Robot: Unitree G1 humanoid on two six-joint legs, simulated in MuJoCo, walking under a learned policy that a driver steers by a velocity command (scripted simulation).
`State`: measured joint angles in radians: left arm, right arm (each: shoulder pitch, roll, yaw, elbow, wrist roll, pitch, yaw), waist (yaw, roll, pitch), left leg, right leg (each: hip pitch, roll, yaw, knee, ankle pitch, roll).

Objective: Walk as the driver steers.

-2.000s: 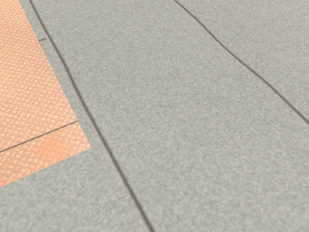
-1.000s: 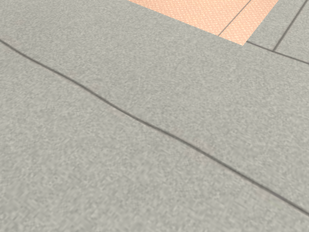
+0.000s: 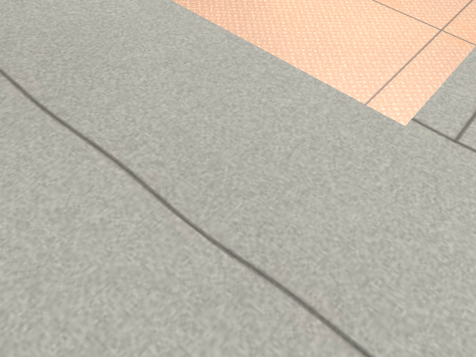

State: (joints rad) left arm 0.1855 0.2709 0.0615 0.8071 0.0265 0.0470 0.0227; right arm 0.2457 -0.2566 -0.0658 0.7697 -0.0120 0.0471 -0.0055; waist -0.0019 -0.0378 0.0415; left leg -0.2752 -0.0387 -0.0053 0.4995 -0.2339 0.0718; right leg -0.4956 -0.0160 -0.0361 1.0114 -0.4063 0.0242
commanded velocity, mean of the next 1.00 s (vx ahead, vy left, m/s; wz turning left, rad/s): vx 0.05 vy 0.00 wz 0.59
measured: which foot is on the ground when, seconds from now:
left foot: down 0.00-0.36, up 0.38-0.78, down 0.80-1.00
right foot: up 0.00-0.34, down 0.36-0.80, up 0.82-1.00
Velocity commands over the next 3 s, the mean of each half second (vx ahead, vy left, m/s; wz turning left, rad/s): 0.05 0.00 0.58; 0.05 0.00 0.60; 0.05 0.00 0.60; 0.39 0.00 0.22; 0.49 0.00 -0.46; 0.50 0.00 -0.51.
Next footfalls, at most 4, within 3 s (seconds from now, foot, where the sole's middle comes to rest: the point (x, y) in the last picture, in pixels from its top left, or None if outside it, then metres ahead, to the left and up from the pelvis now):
0.36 right None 0.06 -0.12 -0.78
0.80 left None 0.05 0.12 -0.78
1.36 right None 0.18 -0.01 -0.78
1.86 left None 0.08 0.29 -0.78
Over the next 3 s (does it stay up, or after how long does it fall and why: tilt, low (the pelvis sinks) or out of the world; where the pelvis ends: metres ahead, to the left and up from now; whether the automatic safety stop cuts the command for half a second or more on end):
stays up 0.51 0.62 -0.01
